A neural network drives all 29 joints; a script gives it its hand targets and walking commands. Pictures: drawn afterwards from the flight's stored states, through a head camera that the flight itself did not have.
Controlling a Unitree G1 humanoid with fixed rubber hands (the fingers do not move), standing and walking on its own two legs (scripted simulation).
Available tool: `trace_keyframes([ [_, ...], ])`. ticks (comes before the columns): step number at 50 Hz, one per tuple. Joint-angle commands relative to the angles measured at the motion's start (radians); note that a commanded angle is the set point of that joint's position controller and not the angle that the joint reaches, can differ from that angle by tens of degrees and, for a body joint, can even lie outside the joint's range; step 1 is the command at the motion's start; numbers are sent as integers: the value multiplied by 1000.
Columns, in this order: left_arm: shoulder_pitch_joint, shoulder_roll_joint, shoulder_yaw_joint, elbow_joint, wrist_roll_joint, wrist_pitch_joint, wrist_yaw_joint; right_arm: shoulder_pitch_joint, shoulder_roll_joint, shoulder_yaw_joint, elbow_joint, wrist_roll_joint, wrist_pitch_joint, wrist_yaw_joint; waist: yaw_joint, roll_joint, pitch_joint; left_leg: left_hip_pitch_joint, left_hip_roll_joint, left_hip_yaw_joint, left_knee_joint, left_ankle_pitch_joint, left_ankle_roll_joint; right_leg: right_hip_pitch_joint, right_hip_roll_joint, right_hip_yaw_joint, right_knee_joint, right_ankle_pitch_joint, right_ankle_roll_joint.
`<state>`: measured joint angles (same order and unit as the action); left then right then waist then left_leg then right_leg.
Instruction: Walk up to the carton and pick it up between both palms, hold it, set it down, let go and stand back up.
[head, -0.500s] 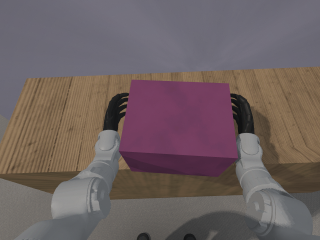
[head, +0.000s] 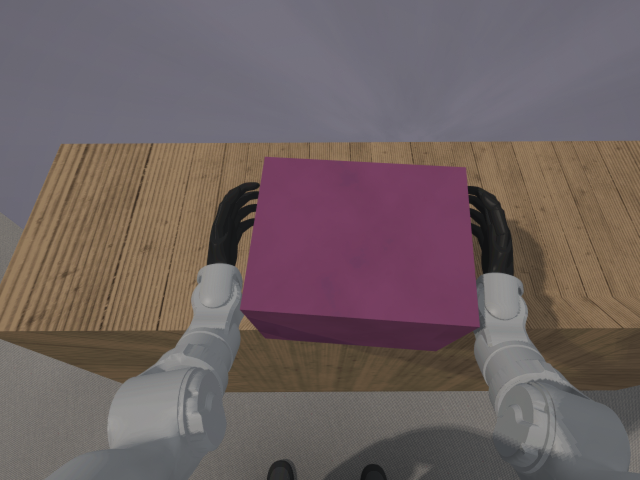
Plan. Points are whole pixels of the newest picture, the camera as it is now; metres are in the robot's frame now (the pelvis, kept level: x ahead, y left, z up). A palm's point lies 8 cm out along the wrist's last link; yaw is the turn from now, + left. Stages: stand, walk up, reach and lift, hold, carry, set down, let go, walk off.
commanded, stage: reach and lift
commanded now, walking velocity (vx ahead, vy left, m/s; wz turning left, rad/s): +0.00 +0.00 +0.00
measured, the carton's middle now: (356, 260) +0.39 -0.02 -0.03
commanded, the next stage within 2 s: none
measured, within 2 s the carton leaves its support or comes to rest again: neither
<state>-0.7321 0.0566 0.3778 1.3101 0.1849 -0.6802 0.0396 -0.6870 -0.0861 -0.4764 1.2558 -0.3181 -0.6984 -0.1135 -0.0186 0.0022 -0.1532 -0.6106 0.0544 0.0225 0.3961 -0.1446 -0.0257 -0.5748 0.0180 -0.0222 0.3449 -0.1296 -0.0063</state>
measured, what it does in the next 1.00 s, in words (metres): stands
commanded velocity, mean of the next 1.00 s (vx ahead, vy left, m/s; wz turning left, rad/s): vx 0.00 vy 0.00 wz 0.00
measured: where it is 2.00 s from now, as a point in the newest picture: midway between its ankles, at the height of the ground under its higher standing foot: outside the picture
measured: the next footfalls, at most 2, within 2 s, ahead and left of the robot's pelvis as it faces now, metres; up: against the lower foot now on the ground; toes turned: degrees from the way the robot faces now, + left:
none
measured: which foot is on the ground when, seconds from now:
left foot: down 0.00-1.00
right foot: down 0.00-1.00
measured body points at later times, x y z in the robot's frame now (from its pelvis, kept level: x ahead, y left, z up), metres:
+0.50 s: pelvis +0.00 +0.00 +0.00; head +0.06 +0.01 +0.45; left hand +0.39 +0.18 +0.02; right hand +0.39 -0.17 +0.03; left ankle +0.00 +0.13 -0.74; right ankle +0.00 -0.11 -0.74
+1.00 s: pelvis +0.00 +0.01 +0.01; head +0.00 +0.02 +0.46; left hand +0.39 +0.17 +0.10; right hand +0.38 -0.18 +0.10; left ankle +0.00 +0.13 -0.74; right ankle +0.00 -0.11 -0.74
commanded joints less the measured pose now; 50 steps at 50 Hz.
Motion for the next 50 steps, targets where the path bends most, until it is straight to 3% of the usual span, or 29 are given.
trace_keyframes([
  [1, -407, -507, -226, -47, 118, -13, -88, -434, 538, 307, 14, -160, -76, 165, 29, -26, -544, 247, -36, 69, 9, 264, -18, 332, 0, -64, 26, 411, 18],
  [6, -432, -508, -271, -82, 92, 28, -73, -446, 534, 302, 9, -136, -24, 165, 37, 9, -542, 315, -43, 76, -4, 237, -35, 267, 10, -72, -20, 257, 8],
  [13, -490, -558, -360, -167, 33, 34, -69, -470, 566, 372, -48, -93, 3, 159, 14, 24, -622, 331, -49, 64, 13, 298, -52, 312, 16, -64, -8, 333, 16],
  [20, -537, -641, -493, -263, -42, 46, -71, -468, 642, 542, -162, 13, 64, 147, -20, 23, -679, 337, -65, 28, 26, 334, -54, 396, 14, -37, 18, 421, 28],
  [27, -557, -709, -575, -367, -105, 106, -73, -444, 713, 725, -349, 159, 203, 136, -36, 11, -613, 384, -78, -15, 17, 320, -43, 437, 0, -7, 8, 377, 34],
  [36, -501, -707, -560, -518, -125, 268, -85, -395, 692, 809, -500, 313, 402, 131, -19, -7, -408, 499, -75, -37, -35, 312, -25, 461, -5, 20, -51, 258, 18],
  [42, -466, -723, -588, -694, -121, 423, -86, -406, 656, 814, -599, 383, 488, 139, -3, -9, -354, 602, -70, -30, -49, 356, -31, 475, 10, 17, -90, 214, 9],
  [43, -522, -738, -665, -761, -143, 435, -83, -450, 660, 803, -618, 378, 483, 137, -51, 22, -428, 597, -69, -46, -27, 374, -50, 456, 24, 0, -76, 221, 0],
  [46, -509, -753, -716, -843, -150, 498, -69, -429, 655, 817, -680, 394, 519, 137, -72, 45, -418, 617, -73, -55, 0, 392, -61, 445, 26, 1, -76, 218, -13],
  [50, -433, -717, -653, -864, -112, 634, -93, -445, 621, 805, -719, 414, 597, 138, -38, 12, -329, 568, -81, -50, -57, 272, -32, 497, 19, 0, -88, 162, 2],
])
